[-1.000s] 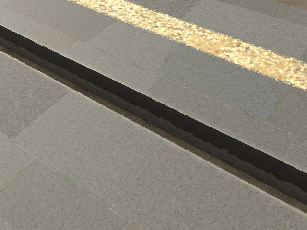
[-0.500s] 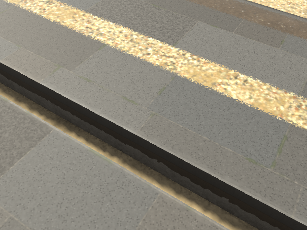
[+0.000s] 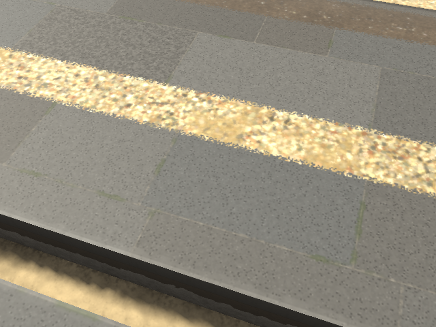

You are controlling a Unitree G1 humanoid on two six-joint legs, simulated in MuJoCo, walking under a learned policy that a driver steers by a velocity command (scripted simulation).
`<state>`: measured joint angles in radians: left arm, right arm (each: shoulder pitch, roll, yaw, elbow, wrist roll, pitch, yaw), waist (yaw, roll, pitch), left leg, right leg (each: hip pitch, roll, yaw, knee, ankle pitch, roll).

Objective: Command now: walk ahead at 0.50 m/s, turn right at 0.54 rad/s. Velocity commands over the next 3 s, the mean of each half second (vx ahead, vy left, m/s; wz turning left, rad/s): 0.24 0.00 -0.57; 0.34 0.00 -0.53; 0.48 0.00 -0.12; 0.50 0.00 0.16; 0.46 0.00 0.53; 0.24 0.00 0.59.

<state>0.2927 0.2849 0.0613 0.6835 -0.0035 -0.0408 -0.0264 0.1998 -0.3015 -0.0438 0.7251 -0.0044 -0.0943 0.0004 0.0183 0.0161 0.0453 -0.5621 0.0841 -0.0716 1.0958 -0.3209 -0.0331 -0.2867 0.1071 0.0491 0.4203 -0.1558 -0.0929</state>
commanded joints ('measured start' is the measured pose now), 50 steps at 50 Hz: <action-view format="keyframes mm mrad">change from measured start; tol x32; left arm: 1 -34 157 42 -67 -1 -21 19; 50 361 123 38 107 -15 -30 76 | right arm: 1 27 -85 -28 -62 -5 13 -14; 50 -363 -82 -48 -119 61 7 40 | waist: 1 -38 -67 -64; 11 -84 -140 -140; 14 6 369 -367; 50 45 -169 139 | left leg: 1 -40 17 4 -152 109 -46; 12 434 -33 -27 -660 440 44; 14 737 385 -531 -662 794 348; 33 396 248 50 -915 -62 247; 38 -382 -83 44 -85 -257 28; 50 -590 -40 35 -263 252 4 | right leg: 1 19 -243 247 -184 276 -202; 11 13 -150 319 110 385 -48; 14 -326 47 139 793 -610 101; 16 -370 -57 86 984 -429 152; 35 209 -111 -148 -44 -110 -59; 38 413 -502 638 -248 -243 -330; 44 338 -344 238 -228 239 -161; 50 567 -372 225 -319 75 -96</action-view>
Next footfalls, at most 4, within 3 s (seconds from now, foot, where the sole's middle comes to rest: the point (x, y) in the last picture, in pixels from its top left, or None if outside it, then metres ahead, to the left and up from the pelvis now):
0.24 left None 0.30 0.14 -0.78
0.72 right None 0.14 -0.08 -0.78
1.22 left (284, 252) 0.70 -0.16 -0.78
1.72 right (391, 244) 0.73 -0.52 -0.78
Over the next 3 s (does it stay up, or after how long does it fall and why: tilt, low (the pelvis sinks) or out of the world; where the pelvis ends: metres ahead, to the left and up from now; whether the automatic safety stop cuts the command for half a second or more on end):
stays up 1.21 -0.62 0.00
